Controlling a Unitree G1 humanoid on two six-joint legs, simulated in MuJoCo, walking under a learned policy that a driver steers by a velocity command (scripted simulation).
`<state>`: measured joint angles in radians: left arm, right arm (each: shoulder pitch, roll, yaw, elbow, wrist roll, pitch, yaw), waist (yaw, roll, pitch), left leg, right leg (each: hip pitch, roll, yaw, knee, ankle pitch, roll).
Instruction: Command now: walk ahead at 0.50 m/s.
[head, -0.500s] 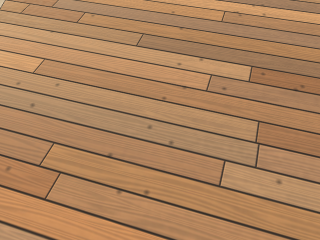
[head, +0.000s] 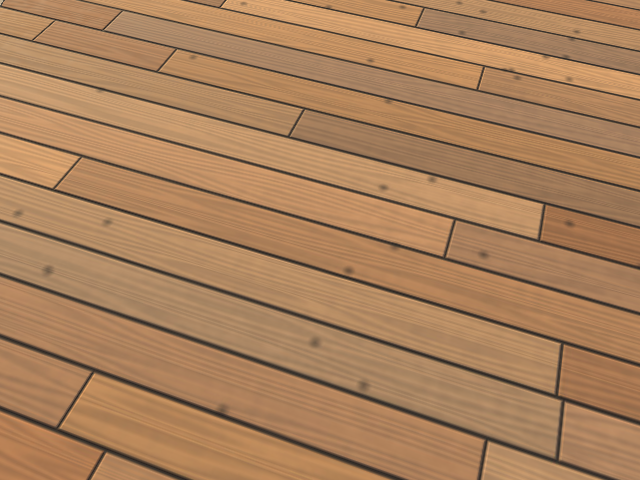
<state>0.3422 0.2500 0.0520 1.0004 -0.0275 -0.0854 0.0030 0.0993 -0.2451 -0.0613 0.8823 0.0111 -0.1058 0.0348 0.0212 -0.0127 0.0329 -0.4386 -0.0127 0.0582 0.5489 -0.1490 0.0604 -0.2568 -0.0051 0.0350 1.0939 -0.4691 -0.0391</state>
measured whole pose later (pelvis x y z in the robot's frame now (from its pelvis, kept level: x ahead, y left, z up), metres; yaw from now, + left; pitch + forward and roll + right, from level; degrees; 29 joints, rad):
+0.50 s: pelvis +0.28 -0.04 -0.01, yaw +0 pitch +2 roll +1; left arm 0.01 0.23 0.06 0.85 -0.01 -0.10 -0.04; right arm 0.39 -0.26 -0.06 1.03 0.01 -0.05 -0.01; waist -0.05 0.00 0.02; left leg -0.01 0.01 0.03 0.59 -0.48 0.01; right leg -0.50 -0.01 -0.05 0.55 -0.08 -0.08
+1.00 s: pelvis +0.42 -0.05 +0.01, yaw -1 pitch +1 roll -1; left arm 0.11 0.27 0.05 0.96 0.00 0.01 0.04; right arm 0.09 -0.24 -0.05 0.91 -0.03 -0.01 -0.03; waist 0.00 -0.01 0.05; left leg -0.39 0.02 0.00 0.51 -0.14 0.03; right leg -0.34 0.06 -0.02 0.81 -0.51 0.00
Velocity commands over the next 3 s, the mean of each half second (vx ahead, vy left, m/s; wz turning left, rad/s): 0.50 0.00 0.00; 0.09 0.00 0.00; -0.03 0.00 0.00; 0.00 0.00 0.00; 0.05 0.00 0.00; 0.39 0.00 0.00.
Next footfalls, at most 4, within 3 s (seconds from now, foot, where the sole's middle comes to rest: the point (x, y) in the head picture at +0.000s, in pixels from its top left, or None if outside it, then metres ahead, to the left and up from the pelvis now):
0.48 right None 0.44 -0.15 -0.76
0.90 left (303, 439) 0.54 0.06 -0.76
1.22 right None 0.40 -0.18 -0.76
1.48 left None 0.42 0.07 -0.76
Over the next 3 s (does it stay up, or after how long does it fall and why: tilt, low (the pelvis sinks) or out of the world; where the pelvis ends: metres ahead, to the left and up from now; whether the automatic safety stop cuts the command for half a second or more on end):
stays up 0.58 -0.03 0.01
